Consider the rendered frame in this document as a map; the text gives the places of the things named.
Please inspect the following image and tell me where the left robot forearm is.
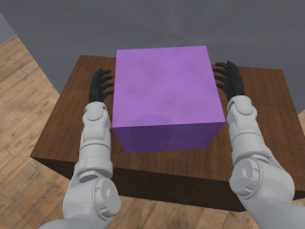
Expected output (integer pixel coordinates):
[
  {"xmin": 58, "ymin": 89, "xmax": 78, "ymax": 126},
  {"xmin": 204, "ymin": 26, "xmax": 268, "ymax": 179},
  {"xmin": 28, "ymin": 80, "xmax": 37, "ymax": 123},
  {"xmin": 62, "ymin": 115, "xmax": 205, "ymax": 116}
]
[{"xmin": 62, "ymin": 101, "xmax": 113, "ymax": 216}]

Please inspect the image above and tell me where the robot right hand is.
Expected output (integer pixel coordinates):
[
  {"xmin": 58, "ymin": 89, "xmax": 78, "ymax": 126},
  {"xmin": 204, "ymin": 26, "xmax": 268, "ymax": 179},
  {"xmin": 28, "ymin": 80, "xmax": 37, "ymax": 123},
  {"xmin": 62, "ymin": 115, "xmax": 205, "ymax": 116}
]
[{"xmin": 213, "ymin": 61, "xmax": 245, "ymax": 102}]

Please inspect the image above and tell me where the pedestal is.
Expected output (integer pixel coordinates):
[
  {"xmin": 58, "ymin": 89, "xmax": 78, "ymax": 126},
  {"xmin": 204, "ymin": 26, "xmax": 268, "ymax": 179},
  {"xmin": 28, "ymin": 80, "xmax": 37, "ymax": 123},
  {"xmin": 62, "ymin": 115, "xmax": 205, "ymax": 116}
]
[{"xmin": 30, "ymin": 55, "xmax": 305, "ymax": 213}]

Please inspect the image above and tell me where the right robot forearm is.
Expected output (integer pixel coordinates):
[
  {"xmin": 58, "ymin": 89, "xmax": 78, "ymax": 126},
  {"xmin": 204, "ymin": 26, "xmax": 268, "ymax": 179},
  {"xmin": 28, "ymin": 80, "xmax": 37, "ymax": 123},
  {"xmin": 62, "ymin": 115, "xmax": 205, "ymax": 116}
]
[{"xmin": 227, "ymin": 95, "xmax": 285, "ymax": 171}]

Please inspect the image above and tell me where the right robot upper arm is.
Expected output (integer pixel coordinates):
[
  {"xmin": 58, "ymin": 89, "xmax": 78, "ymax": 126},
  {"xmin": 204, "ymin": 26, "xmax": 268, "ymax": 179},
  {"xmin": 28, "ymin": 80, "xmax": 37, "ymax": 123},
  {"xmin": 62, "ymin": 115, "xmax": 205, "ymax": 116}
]
[{"xmin": 229, "ymin": 157, "xmax": 305, "ymax": 229}]

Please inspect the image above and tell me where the left robot upper arm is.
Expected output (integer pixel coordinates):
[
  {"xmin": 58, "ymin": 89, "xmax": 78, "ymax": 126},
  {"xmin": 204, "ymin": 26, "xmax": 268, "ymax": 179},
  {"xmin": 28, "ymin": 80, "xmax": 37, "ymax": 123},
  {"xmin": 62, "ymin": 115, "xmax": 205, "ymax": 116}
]
[{"xmin": 38, "ymin": 177, "xmax": 121, "ymax": 229}]

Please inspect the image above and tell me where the carton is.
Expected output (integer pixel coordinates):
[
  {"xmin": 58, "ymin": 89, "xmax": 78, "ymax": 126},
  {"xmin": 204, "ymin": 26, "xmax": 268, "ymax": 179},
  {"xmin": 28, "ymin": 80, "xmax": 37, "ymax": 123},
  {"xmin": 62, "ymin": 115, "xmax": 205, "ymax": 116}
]
[{"xmin": 112, "ymin": 46, "xmax": 226, "ymax": 154}]

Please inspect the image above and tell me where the robot left hand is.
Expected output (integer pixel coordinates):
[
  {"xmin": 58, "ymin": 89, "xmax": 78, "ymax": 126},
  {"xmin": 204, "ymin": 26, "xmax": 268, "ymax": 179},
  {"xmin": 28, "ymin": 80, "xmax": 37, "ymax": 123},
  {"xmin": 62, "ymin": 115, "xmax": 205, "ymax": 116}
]
[{"xmin": 89, "ymin": 68, "xmax": 114, "ymax": 104}]

